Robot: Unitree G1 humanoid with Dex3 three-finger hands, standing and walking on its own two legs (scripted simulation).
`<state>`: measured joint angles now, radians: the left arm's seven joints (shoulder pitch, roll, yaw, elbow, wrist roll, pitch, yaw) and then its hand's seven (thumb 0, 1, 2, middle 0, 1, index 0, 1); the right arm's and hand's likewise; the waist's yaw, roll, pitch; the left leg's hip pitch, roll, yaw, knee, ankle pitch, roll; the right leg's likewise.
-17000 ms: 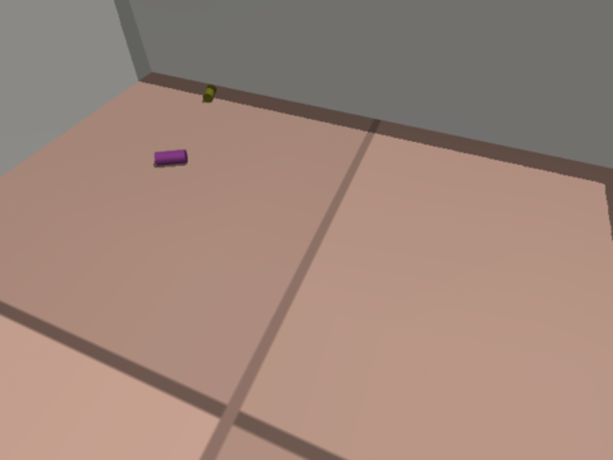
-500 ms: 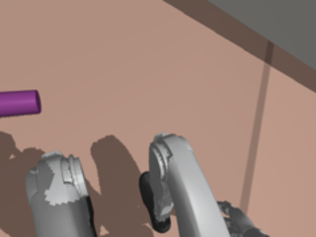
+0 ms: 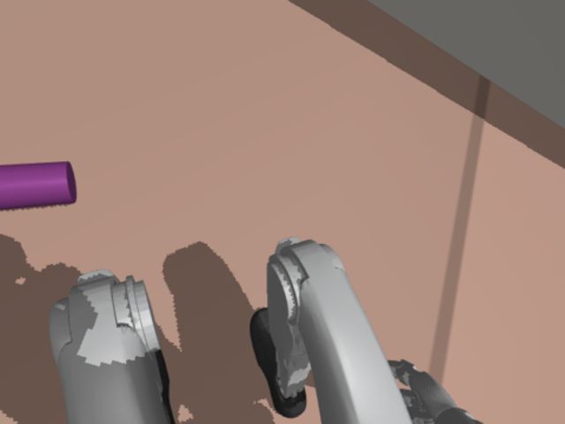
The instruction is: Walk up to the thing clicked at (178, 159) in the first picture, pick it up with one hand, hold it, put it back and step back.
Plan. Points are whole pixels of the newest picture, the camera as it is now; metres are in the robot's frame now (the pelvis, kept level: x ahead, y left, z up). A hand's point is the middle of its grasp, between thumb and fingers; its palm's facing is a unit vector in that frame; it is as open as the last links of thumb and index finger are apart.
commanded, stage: rise first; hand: left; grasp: from above
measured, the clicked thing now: (17, 186) +0.47 +0.33 -0.29
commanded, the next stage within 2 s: approach in 0.52 s
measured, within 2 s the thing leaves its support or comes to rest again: neither
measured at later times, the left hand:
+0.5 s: hand out of the picture +0.42 +0.37 -0.17, palm faces -0.46 -0.07 -0.88, open 14.1 cm
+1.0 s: hand (10, 163) +0.47 +0.30 -0.17, palm faces -0.41 -0.03 -0.91, open 14.0 cm
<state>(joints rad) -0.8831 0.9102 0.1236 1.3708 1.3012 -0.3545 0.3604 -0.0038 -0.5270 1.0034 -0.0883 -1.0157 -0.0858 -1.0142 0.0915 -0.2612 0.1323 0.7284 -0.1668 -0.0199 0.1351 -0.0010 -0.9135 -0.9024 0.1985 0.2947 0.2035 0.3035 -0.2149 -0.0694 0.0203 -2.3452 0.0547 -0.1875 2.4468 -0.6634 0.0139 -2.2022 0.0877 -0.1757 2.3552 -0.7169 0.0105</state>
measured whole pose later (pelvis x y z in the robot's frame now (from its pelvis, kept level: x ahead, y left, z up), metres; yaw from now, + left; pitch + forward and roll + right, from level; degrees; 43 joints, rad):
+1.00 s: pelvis -0.01 +0.00 +0.00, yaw +0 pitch +31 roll -10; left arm -1.05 0.83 -0.01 1.47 1.34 -0.28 0.40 0.00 -0.53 1.00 -0.09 -1.05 -0.09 -1.05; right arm 0.11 -0.26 0.17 0.70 -0.16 -0.04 0.12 0.00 -0.91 -0.90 0.20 0.29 0.20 0.30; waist -0.29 -0.07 0.00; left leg -2.35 0.05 -0.18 2.42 -0.64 0.01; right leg -2.22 0.08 -0.17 2.33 -0.69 0.01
